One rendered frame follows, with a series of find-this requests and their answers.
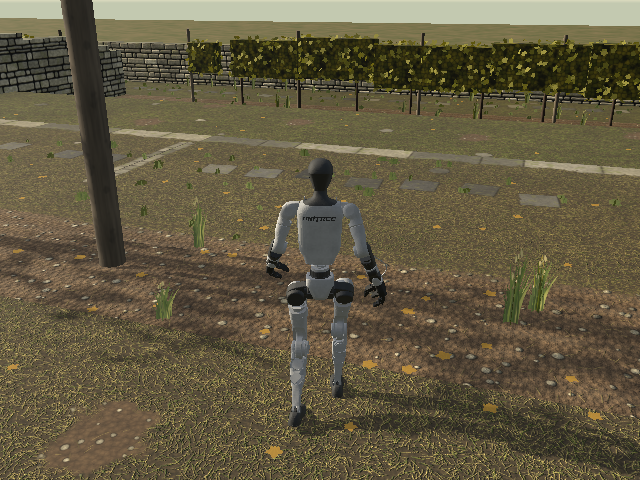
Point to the left robot forearm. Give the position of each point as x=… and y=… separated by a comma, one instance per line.
x=272, y=258

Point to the right robot upper arm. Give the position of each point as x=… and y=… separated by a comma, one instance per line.
x=352, y=212

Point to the left robot shin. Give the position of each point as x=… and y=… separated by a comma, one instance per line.
x=297, y=377

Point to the right robot hand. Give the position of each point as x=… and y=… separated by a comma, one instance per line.
x=379, y=291

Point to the right robot forearm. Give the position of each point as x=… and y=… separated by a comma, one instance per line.
x=371, y=268

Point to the left robot foot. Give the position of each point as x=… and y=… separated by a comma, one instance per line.
x=296, y=418

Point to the left robot upper arm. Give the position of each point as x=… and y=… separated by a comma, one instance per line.
x=288, y=211

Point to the left robot hand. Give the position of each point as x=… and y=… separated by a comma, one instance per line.
x=271, y=271

